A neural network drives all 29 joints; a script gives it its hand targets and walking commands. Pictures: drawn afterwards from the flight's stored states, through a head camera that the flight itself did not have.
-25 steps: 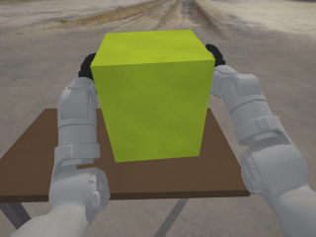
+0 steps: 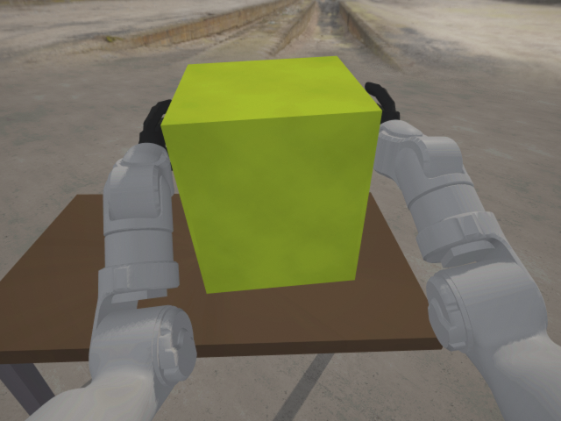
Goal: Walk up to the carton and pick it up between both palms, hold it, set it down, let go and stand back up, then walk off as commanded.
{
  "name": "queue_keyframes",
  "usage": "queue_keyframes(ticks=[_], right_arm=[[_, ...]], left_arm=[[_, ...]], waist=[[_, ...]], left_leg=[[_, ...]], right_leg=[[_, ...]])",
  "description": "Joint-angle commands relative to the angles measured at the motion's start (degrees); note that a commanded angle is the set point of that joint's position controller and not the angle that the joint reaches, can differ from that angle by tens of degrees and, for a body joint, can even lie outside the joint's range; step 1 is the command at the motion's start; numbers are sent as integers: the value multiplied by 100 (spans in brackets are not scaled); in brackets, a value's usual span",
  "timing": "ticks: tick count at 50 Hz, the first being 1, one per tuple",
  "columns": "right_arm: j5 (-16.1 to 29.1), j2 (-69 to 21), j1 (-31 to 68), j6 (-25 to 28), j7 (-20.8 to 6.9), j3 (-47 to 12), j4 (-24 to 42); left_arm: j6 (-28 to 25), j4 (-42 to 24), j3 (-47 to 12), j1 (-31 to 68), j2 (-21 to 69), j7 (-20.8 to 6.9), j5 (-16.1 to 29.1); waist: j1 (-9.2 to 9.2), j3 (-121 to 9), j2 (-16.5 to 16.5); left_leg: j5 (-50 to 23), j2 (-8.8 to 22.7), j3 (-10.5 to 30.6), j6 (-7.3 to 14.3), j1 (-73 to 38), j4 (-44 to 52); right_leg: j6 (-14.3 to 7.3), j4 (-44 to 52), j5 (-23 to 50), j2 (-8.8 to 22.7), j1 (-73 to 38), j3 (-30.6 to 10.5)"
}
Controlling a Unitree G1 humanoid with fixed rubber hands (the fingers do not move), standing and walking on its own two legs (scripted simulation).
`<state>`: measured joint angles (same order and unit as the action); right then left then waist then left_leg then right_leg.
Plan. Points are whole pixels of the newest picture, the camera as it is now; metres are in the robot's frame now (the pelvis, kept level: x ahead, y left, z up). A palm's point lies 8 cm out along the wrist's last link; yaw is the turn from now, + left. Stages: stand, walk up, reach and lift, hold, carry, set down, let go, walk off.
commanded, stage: hold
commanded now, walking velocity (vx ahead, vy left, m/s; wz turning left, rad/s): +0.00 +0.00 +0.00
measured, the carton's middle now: (272, 173) +0.37 +0.01 +0.26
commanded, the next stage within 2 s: none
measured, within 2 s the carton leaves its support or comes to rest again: neither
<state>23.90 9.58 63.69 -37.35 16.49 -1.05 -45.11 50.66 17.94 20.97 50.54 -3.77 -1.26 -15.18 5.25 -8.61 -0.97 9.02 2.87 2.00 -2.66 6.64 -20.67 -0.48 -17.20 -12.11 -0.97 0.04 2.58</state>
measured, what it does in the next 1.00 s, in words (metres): stands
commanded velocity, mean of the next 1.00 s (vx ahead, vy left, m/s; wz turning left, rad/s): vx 0.00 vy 0.00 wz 0.00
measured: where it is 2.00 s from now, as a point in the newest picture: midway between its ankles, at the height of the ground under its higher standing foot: outside the picture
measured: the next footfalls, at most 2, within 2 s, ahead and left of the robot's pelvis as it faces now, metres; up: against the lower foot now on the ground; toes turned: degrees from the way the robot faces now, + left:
none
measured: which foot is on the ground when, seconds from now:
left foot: down 0.00-1.00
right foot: down 0.00-1.00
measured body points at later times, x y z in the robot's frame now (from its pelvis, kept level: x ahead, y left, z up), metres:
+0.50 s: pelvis +0.00 +0.00 +0.00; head -0.10 +0.02 +0.44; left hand +0.38 +0.17 +0.30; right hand +0.38 -0.14 +0.32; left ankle +0.03 +0.14 -0.75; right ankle -0.02 -0.11 -0.75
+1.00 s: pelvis +0.00 +0.01 +0.00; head -0.10 +0.02 +0.44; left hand +0.38 +0.17 +0.29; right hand +0.38 -0.14 +0.31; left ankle +0.03 +0.14 -0.75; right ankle -0.02 -0.11 -0.75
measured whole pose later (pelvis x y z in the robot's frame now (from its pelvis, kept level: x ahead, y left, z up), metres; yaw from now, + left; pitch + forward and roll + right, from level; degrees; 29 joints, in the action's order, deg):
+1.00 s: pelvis +0.00 +0.01 +0.00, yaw -1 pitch -5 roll -1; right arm 24.0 10.1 64.2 -37.2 16.3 -1.9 -46.2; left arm 50.1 19.9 21.5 51.7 -3.8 -0.6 -14.5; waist 4.4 -8.6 -0.3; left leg 9.1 2.7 1.3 -2.2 6.7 -20.9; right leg -0.1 -17.0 -11.7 -0.8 0.2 1.8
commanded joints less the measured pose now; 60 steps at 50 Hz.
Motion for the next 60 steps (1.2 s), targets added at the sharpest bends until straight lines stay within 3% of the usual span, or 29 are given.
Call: queue_keyframes(ticks=[1, 4, 5, 8, 12, 15, 18, 19, 22, 25, 27, 28, 31, 35, 37, 39, 40, 42, 45, 47, 49, 50, 51, 52, 54, 55, 58, 59, 60], right_arm=[[772, -3401, 3809, 95, -800, -1032, 1724], [815, -3447, 3919, 105, -798, -1096, 1762], [810, -3421, 3985, 88, -796, -1061, 1782], [829, -3592, 4249, 204, -785, -1159, 2083], [676, -3540, 3875, 111, -823, -967, 1562], [687, -3528, 3966, 147, -821, -918, 1401], [563, -3392, 4270, 123, -824, -686, 1270], [481, -3474, 4106, 163, -811, -633, 1291], [625, -3513, 4468, 258, -869, -756, 1567], [638, -3296, 4001, 169, -816, -715, 1352], [650, -3319, 3806, 73, -807, -709, 1107], [688, -3411, 3918, 129, -778, -906, 1536], [875, -3369, 4131, 135, -757, -1054, 1724], [944, -3448, 3739, 159, -772, -1079, 1788], [925, -3612, 4036, 158, -783, -1238, 1879], [672, -3459, 3910, 118, -835, -963, 1497], [812, -3436, 3900, 176, -849, -1020, 1663], [887, -3511, 3844, 171, -861, -1140, 1783], [1018, -3408, 3986, 139, -817, -1149, 1897], [760, -3421, 4101, 142, -836, -948, 1595], [701, -3531, 3882, 128, -877, -903, 1564], [638, -3374, 4029, 104, -903, -810, 1346], [746, -3535, 3971, 152, -890, -974, 1584], [714, -3335, 4038, 146, -855, -832, 1518], [748, -3325, 4160, 202, -859, -845, 1761], [638, -3301, 4057, 121, -900, -716, 1303], [751, -3443, 3956, 124, -873, -929, 1408], [757, -3409, 3966, 137, -838, -945, 1641], [846, -3538, 4028, 172, -839, -948, 1602]], left_arm=[[-427, -814, -2175, 4519, 2931, -903, 1032], [-349, -407, -1914, 4366, 2842, -952, 921], [-411, -629, -2005, 4728, 2778, -961, 1029], [-457, -591, -2136, 4611, 2985, -901, 1079], [-511, -622, -1956, 4879, 2764, -864, 1020], [-446, -213, -1751, 4551, 2680, -983, 839], [-478, -2, -1808, 4846, 2770, -1025, 948], [-509, -86, -1869, 4885, 2779, -1001, 1021], [-659, -556, -2255, 5382, 3046, -874, 1456], [-523, -182, -2030, 4786, 2872, -873, 1051], [-510, -254, -1819, 4752, 2808, -942, 953], [-478, -129, -1800, 4447, 2828, -984, 977], [-461, -301, -1911, 4516, 2838, -1011, 1053], [-500, -1223, -2275, 4869, 3006, -882, 1155], [-459, -719, -1995, 4758, 2852, -851, 1032], [-423, -434, -1904, 4522, 2914, -894, 1007], [-453, -771, -2202, 4719, 3076, -892, 1105], [-455, -873, -2138, 4695, 2942, -829, 1162], [-418, -707, -2218, 4589, 3027, -797, 1105], [-433, -421, -2135, 4753, 3076, -819, 1129], [-527, -782, -2120, 4906, 2947, -853, 1207], [-478, -172, -1899, 4656, 2888, -840, 1049], [-519, -644, -2044, 4746, 2903, -818, 1149], [-485, -435, -2111, 4665, 3069, -848, 1134], [-466, -483, -2258, 4658, 3163, -853, 1156], [-479, -331, -2037, 4881, 2939, -834, 1087], [-483, -451, -1864, 4672, 2810, -867, 1006], [-511, -659, -2052, 4797, 2971, -857, 1190], [-561, -870, -2165, 5003, 2901, -819, 1288]], waist=[[17, -1625, 388], [-167, -1519, 148], [-20, -1826, 199], [-84, -2042, 259], [-5, -1732, 255], [-208, -1345, 108], [-130, -1438, 259], [30, -1406, 256], [101, -2177, 403], [170, -1887, 426], [87, -1375, 416], [-115, -1666, 254], [-41, -1855, 260], [121, -2108, 713], [-164, -1777, 215], [-82, -1282, 147], [43, -1838, 441], [-125, -1957, 353], [-42, -1774, 370], [21, -1383, 324], [-30, -1639, 301], [-110, -1432, 180], [-125, -1751, 224], [51, -1634, 343], [16, -1954, 555], [12, -1582, 446], [-110, -1671, 197], [94, -1923, 429], [42, -2220, 531]], left_leg=[[-1395, -520, -224, -91, -850, 106], [-1595, -535, -213, 3, -786, 54], [-1344, -581, -201, -13, -715, 112], [-1682, -573, -178, 13, -916, -21], [-1043, -565, -215, 11, -728, 159], [-890, -545, -251, 113, -582, 204], [-675, -543, -278, 55, -607, 226], [-599, -520, -211, 91, -539, 214], [-995, -520, -179, -24, -797, 135], [-990, -564, -192, -32, -721, 83], [-1001, -555, -206, -3, -593, 185], [-1249, -571, -191, 42, -667, 118], [-1543, -563, -203, 16, -806, 50], [-1847, -568, -210, -161, -1066, -38], [-1409, -605, -241, 2, -859, 35], [-1229, -495, -201, 4, -624, 176], [-1410, -508, -211, -138, -859, 131], [-1616, -541, -230, -60, -920, 61], [-1780, -519, -151, -129, -905, -37], [-1018, -496, -164, -80, -623, 184], [-957, -515, -199, -83, -640, 222], [-803, -508, -186, 14, -589, 262], [-1174, -522, -233, -31, -747, 144], [-1038, -496, -208, -108, -671, 153], [-1192, -496, -173, -151, -615, 152], [-853, -519, -198, -61, -587, 219], [-1362, -529, -214, 20, -687, 132], [-1427, -584, -223, -82, -658, 113], [-1515, -570, -210, -86, -794, 1]], right_leg=[[380, 216, 1509, -400, 18, -159], [392, 206, 1755, -392, -79, -197], [402, 189, 1468, -401, -85, -178], [401, 168, 1809, -388, -80, -161], [370, 225, 1162, -391, 124, -164], [391, 280, 1118, -338, 195, -216], [371, 353, 695, -315, 393, -203], [335, 297, 912, -278, 280, -252], [364, 215, 1124, -359, 223, -150], [410, 260, 1355, -324, 98, -193], [398, 262, 1242, -317, 184, -189], [392, 263, 1460, -323, -5, -216], [401, 248, 1738, -377, -41, -233], [419, 114, 2001, -407, -76, -158], [439, 220, 1418, -414, -62, -120], [329, 241, 1192, -389, 94, -196], [309, 204, 1286, -432, 69, -133], [341, 172, 1542, -439, -58, -180], [354, 188, 1707, -479, -100, -205], [315, 303, 923, -409, 227, -196], [311, 241, 988, -428, 143, -128], [284, 326, 731, -397, 299, -201], [329, 215, 1274, -406, 98, -164], [281, 260, 1135, -440, 123, -206], [262, 198, 1238, -435, -48, -209], [317, 237, 917, -381, 242, -197], [342, 193, 1534, -390, -35, -195], [359, 156, 1688, -375, -217, -188], [365, 117, 1722, -375, -163, -195]])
